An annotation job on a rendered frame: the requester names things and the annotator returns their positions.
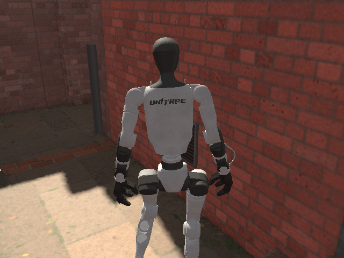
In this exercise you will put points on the left robot hand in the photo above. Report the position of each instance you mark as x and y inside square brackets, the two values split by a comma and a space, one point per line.
[120, 189]

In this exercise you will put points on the right robot thigh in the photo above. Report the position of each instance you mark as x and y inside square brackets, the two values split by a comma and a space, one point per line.
[198, 185]

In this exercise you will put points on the robot thigh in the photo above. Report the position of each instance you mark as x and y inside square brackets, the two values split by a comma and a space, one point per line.
[148, 184]
[198, 185]

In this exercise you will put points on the right robot hand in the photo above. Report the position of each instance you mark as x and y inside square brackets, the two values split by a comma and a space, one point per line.
[224, 179]

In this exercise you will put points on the right robot forearm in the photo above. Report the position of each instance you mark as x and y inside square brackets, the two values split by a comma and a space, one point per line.
[220, 156]

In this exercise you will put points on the robot right upper arm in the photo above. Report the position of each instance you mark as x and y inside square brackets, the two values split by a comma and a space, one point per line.
[202, 95]

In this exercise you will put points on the left robot thigh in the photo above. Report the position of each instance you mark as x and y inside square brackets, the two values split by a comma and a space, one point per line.
[148, 184]

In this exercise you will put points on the left robot forearm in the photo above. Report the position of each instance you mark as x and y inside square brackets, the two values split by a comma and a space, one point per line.
[122, 162]

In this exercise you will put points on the robot left upper arm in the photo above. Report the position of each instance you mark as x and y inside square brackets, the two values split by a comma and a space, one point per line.
[133, 99]

